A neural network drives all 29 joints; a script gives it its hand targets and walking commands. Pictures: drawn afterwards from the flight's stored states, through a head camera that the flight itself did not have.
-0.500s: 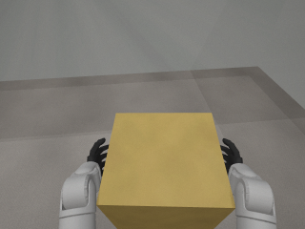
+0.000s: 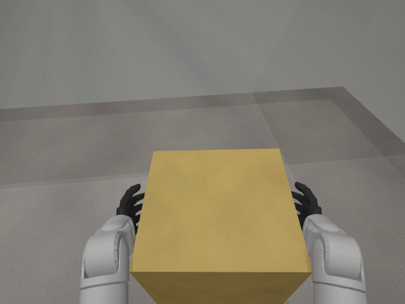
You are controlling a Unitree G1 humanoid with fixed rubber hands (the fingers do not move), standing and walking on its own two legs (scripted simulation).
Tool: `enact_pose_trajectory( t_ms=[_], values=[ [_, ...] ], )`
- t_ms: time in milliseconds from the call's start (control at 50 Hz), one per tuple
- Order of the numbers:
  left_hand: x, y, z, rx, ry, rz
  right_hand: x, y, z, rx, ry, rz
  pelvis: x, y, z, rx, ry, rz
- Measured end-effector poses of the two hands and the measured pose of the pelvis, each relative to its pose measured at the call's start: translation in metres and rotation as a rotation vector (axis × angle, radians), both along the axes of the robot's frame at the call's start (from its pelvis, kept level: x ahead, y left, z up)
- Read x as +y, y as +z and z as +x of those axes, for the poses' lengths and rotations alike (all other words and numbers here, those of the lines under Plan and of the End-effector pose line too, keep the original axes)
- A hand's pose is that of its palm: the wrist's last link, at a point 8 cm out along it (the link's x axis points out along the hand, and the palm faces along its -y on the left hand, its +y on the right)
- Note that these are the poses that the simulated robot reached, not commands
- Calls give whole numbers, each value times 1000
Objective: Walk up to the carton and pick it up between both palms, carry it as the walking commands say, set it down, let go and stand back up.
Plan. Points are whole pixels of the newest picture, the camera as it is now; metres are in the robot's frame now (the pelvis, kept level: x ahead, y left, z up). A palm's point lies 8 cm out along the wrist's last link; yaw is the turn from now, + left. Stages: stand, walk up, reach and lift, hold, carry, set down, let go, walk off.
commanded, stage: carry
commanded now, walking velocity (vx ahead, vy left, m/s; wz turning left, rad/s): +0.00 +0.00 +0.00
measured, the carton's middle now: (217, 233) +0.28 +0.00 +0.00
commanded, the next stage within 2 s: none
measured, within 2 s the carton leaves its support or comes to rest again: neither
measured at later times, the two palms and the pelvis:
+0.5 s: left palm (134, 221) +0.27 +0.16 +0.06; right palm (314, 221) +0.27 -0.18 +0.06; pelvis +0.00 -0.01 +0.00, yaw +0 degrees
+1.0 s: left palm (122, 227) +0.26 +0.18 +0.06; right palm (305, 230) +0.26 -0.16 +0.06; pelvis -0.01 +0.01 +0.00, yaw +0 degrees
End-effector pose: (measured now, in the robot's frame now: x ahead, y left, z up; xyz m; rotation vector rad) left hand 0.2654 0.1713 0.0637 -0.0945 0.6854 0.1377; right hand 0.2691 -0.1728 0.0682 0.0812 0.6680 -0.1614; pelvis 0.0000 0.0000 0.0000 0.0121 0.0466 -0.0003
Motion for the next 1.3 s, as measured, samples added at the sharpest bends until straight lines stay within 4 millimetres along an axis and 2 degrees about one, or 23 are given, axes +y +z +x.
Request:
enact_pose_trajectory(
  t_ms=[180, 280, 360, 560, 680, 740, 820, 960, 1020, 1140, 1240, 1300],
  values=[
    [-10, -1, 2, -2, 11, -3, -10, -5, 3, -3, 8, 5, -10, -1, -1, 1, 5, 2],
    [-14, -8, 2, 3, 18, -26, -13, -4, 4, 2, 4, -9, -15, -2, -1, 2, 6, 5],
    [-15, -19, 2, 34, 12, -23, -15, -15, 4, 34, 3, -12, -16, -2, 2, 4, 6, 6],
    [-11, -3, 9, -42, 0, -8, -11, -3, 7, -41, 5, -19, -9, -2, 1, 0, 1, 1],
    [-5, -9, -1, -15, 3, -30, -4, -2, -2, -15, 2, -34, -5, -3, -1, -17, -1, 0],
    [-1, -6, -7, -21, 1, -31, -1, 2, -8, -21, 5, -36, -2, -3, -5, -26, 4, -7],
    [5, -2, -9, -23, 4, -10, 5, -1, -10, -21, 3, -12, 3, -2, -8, -23, 0, -15],
    [9, -5, -9, 4, -15, 15, 8, -10, -12, 5, 6, -9, 9, 2, -10, -9, 1, -18],
    [8, -6, -7, 2, -10, 15, 8, -12, -11, 3, 0, -2, 9, 2, -10, 1, 3, -16],
    [5, -3, -4, -35, 2, -3, 5, -3, -4, -34, 8, -17, 4, 2, -6, 4, 5, -10],
    [2, -9, -3, -27, 11, -20, 3, -2, 0, -26, 12, -29, 0, 0, -3, 0, 4, -7],
    [1, -2, -5, -37, 12, -22, 1, 4, -2, -35, 12, -23, -2, -1, -4, -2, 3, -5]
  ],
)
